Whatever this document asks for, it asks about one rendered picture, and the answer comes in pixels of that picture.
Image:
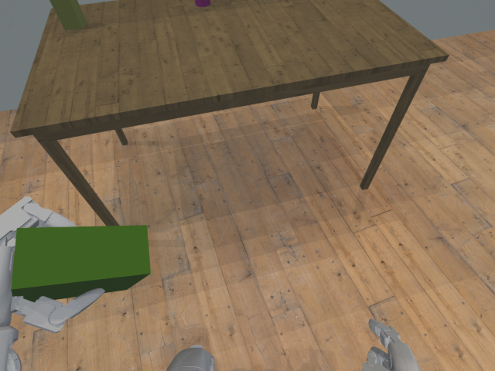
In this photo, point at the robot left forearm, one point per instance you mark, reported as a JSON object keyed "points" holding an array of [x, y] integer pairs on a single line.
{"points": [[9, 359]]}

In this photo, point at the sponge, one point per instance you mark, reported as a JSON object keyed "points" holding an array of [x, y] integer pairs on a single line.
{"points": [[65, 262]]}

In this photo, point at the left robot hand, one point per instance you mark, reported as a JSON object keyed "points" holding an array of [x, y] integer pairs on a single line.
{"points": [[45, 313]]}

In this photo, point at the robot left thigh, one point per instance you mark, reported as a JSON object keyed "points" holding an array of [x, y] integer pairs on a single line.
{"points": [[192, 359]]}

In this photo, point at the table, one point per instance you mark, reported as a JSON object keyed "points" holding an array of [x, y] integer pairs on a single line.
{"points": [[143, 61]]}

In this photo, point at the right robot hand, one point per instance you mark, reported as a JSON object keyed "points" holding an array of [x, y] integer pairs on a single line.
{"points": [[399, 356]]}

